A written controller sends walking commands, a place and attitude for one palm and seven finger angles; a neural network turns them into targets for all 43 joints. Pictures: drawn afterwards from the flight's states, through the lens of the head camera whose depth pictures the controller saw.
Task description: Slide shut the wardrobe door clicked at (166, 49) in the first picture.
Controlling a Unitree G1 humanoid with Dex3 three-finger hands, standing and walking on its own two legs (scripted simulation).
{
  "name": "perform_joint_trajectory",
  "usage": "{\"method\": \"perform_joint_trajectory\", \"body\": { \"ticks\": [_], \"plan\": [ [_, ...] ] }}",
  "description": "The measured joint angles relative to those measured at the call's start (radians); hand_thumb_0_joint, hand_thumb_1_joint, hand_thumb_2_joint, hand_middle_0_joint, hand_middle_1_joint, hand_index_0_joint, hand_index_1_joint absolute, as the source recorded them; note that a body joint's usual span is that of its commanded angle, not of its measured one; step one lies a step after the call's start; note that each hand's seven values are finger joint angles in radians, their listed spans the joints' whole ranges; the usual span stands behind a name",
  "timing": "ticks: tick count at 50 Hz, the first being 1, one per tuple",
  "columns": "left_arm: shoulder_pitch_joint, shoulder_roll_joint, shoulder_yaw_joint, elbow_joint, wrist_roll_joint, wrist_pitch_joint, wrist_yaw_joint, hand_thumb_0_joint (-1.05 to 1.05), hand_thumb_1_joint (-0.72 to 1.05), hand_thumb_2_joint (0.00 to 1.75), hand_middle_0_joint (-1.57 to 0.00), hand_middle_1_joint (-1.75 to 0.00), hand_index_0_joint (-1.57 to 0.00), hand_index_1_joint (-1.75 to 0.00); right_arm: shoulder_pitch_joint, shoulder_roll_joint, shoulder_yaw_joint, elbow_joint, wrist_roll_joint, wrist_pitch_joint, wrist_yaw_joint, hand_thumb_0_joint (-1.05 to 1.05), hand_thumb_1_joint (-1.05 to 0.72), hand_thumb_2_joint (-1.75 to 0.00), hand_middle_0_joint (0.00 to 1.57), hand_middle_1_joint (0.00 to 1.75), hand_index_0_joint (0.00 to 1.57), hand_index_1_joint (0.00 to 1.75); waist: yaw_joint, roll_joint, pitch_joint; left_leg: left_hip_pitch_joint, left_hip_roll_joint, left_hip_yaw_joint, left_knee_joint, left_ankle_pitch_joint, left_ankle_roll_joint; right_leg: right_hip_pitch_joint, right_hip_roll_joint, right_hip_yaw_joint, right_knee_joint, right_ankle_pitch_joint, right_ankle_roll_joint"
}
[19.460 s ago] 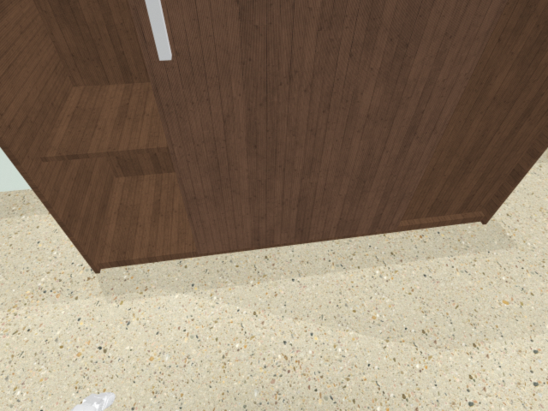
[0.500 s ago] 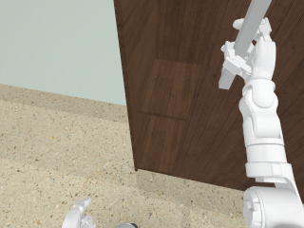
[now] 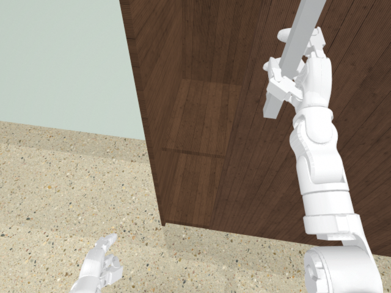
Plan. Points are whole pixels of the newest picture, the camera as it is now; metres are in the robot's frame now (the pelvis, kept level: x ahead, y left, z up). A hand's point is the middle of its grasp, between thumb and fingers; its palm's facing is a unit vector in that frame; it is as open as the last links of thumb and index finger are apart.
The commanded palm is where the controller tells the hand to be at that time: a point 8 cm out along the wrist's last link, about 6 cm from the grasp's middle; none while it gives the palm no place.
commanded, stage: stop walking and hold the door there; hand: right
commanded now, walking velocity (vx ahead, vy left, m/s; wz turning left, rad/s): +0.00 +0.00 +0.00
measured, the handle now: (286, 58) +0.47 -0.11 +0.25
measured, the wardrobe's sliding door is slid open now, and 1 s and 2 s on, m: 0.23 0.23 0.23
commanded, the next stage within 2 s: loosen the grip on the handle in 0.02 s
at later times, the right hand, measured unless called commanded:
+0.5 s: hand (283, 75) +0.42 -0.09 +0.25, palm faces +0.10 +0.99 -0.09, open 13.4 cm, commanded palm +0.39 -0.15 +0.24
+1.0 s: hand (285, 76) +0.43 -0.10 +0.25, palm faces -0.02 +1.00 -0.08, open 14.7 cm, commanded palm +0.40 -0.18 +0.24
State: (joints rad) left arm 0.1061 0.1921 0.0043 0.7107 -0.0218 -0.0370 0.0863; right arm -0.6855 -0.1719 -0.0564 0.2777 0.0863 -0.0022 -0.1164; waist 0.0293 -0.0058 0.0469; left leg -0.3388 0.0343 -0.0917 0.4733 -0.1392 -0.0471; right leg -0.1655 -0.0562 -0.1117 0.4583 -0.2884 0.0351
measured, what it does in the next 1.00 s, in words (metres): stands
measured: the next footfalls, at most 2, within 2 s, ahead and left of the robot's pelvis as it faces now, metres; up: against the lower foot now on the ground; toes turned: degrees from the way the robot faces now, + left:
none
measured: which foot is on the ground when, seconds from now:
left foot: down 0.00-1.00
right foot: down 0.00-1.00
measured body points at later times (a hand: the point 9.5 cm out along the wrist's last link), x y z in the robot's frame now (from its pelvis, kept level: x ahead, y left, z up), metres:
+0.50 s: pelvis -0.03 +0.04 -0.01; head -0.02 +0.05 +0.44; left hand +0.07 +0.29 -0.12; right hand +0.41 -0.15 +0.26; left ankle +0.07 +0.15 -0.74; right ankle -0.03 -0.13 -0.74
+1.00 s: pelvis -0.01 +0.01 +0.00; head +0.00 +0.01 +0.45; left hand +0.11 +0.26 -0.10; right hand +0.42 -0.15 +0.25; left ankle +0.07 +0.15 -0.74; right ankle -0.03 -0.13 -0.74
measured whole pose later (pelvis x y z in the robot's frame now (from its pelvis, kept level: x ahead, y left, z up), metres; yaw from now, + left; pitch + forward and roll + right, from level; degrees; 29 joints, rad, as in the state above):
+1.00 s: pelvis -0.01 +0.01 +0.00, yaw -1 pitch +3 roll -1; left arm 0.27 0.24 -0.02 0.69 -0.02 -0.18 0.03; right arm -0.83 -0.25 -0.16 0.65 0.09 -0.23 0.06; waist 0.05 0.02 -0.04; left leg -0.43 0.02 -0.07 0.48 -0.12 -0.03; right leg -0.28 -0.02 0.01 0.51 -0.28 0.03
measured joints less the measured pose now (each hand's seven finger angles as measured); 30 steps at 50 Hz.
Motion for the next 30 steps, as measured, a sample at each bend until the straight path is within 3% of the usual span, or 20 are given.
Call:
{"method": "perform_joint_trajectory", "body": {
  "ticks": [6, 9, 10, 12, 15, 20, 25, 30],
  "plan": [
    [-0.001, 0.002, -0.001, -0.001, 0.0, 0.009, 0.003, 0.01, 0.9, 0.9, -0.2, -0.3, -0.2, -0.3, 0.013, 0.001, -0.001, -0.006, 0.001, 0.002, -0.004, 0.03, -0.7, -0.77, 0.46, 1.4, 0.16, 1.36, -0.003, -0.01, -0.012, 0.0, -0.003, 0.006, -0.012, 0.004, 0.004, -0.001, -0.004, 0.005, -0.015, 0.007, 0.004],
    [0.015, -0.003, 0.029, 0.008, 0.006, -0.055, -0.048, 0.01, 0.9, 0.9, -0.2, -0.3, -0.2, -0.3, -0.123, -0.037, -0.015, 0.166, -0.059, -0.04, 0.102, -0.02, -0.53, -0.76, 0.46, 1.4, 0.17, 1.37, -0.018, 0.006, 0.004, -0.024, 0.0, 0.022, 0.017, 0.0, 0.024, -0.032, -0.004, 0.022, 0.011, 0.009, 0.007],
    [0.04, 0.002, 0.03, 0.004, 0.003, -0.069, -0.065, 0.01, 0.9, 0.9, -0.2, -0.3, -0.2, -0.3, -0.168, -0.034, -0.02, 0.239, -0.059, -0.042, 0.132, -0.03, -0.47, -0.75, 0.47, 1.4, 0.19, 1.37, -0.018, 0.009, -0.018, -0.045, 0.009, 0.038, 0.03, -0.006, 0.03, -0.059, 0.002, 0.04, 0.019, 0.015, 0.013],
    [0.079, 0.02, 0.013, -0.001, 0.007, -0.075, -0.091, 0.0, 0.9, 0.9, -0.2, -0.3, -0.2, -0.3, -0.207, -0.018, -0.072, 0.33, -0.005, -0.032, 0.17, -0.03, -0.4, -0.72, 0.51, 1.4, 0.24, 1.38, -0.015, 0.006, -0.054, -0.059, 0.018, 0.056, 0.041, -0.011, 0.026, -0.08, 0.008, 0.061, 0.026, 0.022, 0.019],
    [0.126, 0.036, -0.004, -0.012, 0.011, -0.082, -0.113, 0.0, 0.9, 0.9, -0.2, -0.3, -0.2, -0.3, -0.212, -0.018, -0.127, 0.411, 0.027, -0.075, 0.145, -0.02, -0.3, -0.67, 0.52, 1.4, 0.31, 1.38, 0.0, -0.002, -0.083, -0.061, 0.017, 0.069, 0.056, -0.014, 0.027, -0.083, 0.005, 0.074, 0.035, 0.024, 0.02],
    [0.19, 0.048, -0.008, -0.02, 0.002, -0.114, -0.121, 0.0, 0.9, 0.9, -0.2, -0.3, -0.21, -0.3, -0.223, -0.05, -0.121, 0.507, -0.008, -0.177, 0.073, -0.01, -0.01, -0.5, 0.49, 1.39, 0.22, 1.29, 0.024, -0.004, -0.077, -0.071, 0.007, 0.076, 0.069, -0.008, 0.042, -0.096, -0.003, 0.083, 0.054, 0.021, 0.006],
    [0.236, 0.063, -0.004, 0.012, -0.005, -0.141, -0.105, 0.01, 0.9, 0.9, -0.2, -0.3, -0.2, -0.3, -0.251, -0.088, -0.106, 0.558, -0.018, -0.249, 0.096, 0.0, 0.29, -0.33, 0.44, 1.36, 0.17, 1.26, 0.024, 0.012, -0.066, -0.103, -0.006, 0.07, 0.071, 0.007, 0.051, -0.128, 0.009, 0.112, 0.066, 0.02, -0.01],
    [0.244, 0.081, 0.005, 0.038, -0.011, -0.146, -0.091, 0.01, 0.9, 0.9, -0.2, -0.3, -0.2, -0.3, -0.259, -0.133, -0.14, 0.586, -0.023, -0.261, 0.154, -0.01, 0.46, -0.25, 0.38, 1.29, 0.22, 1.24, 0.041, 0.014, -0.072, -0.119, -0.027, 0.05, 0.055, 0.024, 0.053, -0.145, 0.015, 0.127, 0.073, 0.013, -0.021]
  ]
}}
